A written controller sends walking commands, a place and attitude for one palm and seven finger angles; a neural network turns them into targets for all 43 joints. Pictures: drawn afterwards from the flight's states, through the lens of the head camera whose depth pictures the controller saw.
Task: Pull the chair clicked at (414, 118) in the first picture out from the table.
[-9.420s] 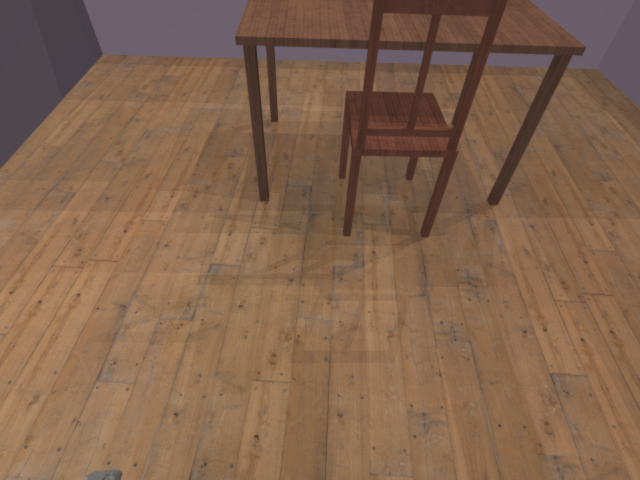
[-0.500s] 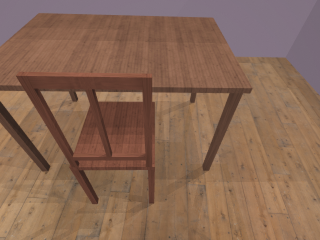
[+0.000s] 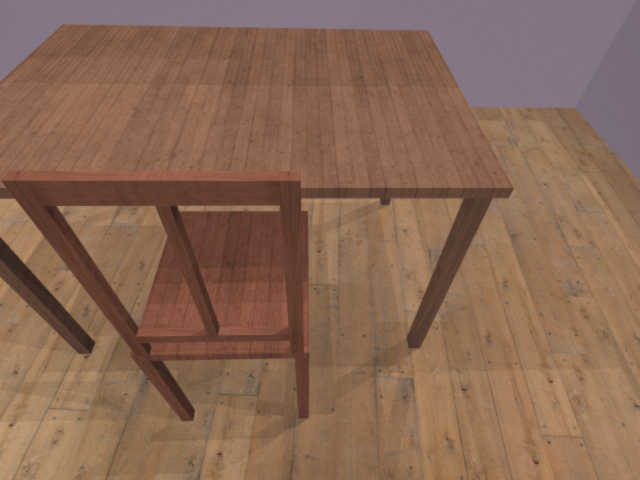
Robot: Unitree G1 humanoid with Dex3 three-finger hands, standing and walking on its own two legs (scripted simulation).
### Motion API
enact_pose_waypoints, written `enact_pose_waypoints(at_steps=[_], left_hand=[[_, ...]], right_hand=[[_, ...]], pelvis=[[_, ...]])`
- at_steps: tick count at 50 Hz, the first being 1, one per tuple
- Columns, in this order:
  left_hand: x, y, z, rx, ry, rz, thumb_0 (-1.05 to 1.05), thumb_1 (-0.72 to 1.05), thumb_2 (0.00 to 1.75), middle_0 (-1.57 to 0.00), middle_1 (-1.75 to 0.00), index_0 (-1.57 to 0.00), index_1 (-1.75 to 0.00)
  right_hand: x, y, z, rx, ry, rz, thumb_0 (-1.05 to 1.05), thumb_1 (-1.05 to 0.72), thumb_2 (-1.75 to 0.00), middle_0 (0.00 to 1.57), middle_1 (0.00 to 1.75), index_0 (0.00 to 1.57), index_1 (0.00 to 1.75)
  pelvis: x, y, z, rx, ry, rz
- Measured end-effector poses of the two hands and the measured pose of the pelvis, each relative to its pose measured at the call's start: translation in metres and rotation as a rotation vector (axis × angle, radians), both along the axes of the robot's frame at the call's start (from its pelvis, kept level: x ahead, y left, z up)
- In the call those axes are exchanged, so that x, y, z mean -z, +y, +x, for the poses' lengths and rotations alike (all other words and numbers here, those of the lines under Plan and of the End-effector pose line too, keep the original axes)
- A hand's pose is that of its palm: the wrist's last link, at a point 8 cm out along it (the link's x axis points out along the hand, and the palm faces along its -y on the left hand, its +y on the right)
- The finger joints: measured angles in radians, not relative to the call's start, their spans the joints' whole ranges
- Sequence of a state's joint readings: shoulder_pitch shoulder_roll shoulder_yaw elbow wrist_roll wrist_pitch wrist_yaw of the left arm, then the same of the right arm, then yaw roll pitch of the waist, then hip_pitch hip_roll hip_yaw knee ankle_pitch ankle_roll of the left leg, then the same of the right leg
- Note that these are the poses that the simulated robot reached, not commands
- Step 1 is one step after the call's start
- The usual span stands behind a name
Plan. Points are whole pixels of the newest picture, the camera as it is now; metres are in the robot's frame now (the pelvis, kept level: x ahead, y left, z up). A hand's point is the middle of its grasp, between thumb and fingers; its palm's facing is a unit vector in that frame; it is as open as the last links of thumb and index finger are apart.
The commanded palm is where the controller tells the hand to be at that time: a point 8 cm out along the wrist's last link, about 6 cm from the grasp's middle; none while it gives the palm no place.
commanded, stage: look again from close up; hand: left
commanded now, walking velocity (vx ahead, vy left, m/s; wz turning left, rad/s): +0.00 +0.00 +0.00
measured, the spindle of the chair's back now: (194, 279) +0.42 +0.24 -0.05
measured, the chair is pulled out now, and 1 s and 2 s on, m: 0.00 0.00 0.00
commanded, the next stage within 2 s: raise the hand toward the chair's back in 0.52 s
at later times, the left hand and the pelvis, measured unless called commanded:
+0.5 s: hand out of the picture +0.01 +0.17 -0.17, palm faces +0.02 -0.98 -0.20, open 7.4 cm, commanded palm none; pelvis +0.02 +0.00 +0.00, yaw +0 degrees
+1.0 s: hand (212, 449) +0.17 +0.15 -0.06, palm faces +0.03 -1.00 +0.03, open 8.8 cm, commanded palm +0.13 +0.22 -0.06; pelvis -0.04 -0.02 -0.09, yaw +0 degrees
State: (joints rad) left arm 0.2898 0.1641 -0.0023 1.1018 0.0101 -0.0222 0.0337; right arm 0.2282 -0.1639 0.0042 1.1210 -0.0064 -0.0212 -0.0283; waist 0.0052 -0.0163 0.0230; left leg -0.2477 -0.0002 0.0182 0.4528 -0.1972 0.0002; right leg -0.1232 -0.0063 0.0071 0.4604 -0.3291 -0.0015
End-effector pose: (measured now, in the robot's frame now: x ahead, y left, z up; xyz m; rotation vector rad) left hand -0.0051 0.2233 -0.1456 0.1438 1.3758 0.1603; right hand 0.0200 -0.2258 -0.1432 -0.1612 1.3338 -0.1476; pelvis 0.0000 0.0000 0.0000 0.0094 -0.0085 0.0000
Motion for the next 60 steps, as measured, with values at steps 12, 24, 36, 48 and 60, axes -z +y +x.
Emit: enact_pose_waypoints(at_steps=[12,24,36,48,60], left_hand=[[-0.003,0.003,0.023,0.013,-0.025,0.014,0.01,0.91,0.90,-0.20,-0.30,-0.20,-0.30],[-0.002,0.000,0.013,0.003,0.016,0.008,0.01,0.91,0.90,-0.20,-0.30,-0.20,-0.30],[-0.052,0.007,0.071,-0.099,-0.407,0.081,0.02,0.92,0.89,-0.20,-0.30,-0.20,-0.30],[-0.110,-0.022,0.171,0.140,-1.422,-0.135,0.01,0.72,0.81,-0.18,-0.27,-0.18,-0.27],[-0.089,0.004,0.119,0.075,-1.397,0.007,0.02,0.43,0.70,-0.15,-0.22,-0.15,-0.23]], right_hand=[[0.000,-0.002,0.018,-0.006,-0.009,0.003,0.00,-0.92,-0.90,0.20,0.30,0.19,0.30],[0.000,-0.003,0.015,-0.003,0.018,0.003,0.00,-0.92,-0.90,0.20,0.30,0.19,0.30],[-0.009,-0.010,0.035,0.010,-0.206,-0.032,0.01,-0.92,-0.90,0.20,0.30,0.20,0.30],[-0.017,-0.043,0.146,-0.114,-0.777,-0.093,0.01,-0.91,-0.90,0.20,0.30,0.20,0.30],[0.019,-0.010,0.150,-0.214,-0.772,-0.060,0.01,-0.91,-0.90,0.20,0.30,0.20,0.30]], pelvis=[[-0.001,-0.001,0.012,0.002,0.002,0.004],[-0.002,-0.003,0.017,0.004,0.000,0.005],[0.003,-0.003,0.013,0.002,0.017,0.011],[0.079,-0.016,-0.033,0.006,0.231,0.005],[0.113,-0.023,-0.051,-0.030,0.259,-0.057]])
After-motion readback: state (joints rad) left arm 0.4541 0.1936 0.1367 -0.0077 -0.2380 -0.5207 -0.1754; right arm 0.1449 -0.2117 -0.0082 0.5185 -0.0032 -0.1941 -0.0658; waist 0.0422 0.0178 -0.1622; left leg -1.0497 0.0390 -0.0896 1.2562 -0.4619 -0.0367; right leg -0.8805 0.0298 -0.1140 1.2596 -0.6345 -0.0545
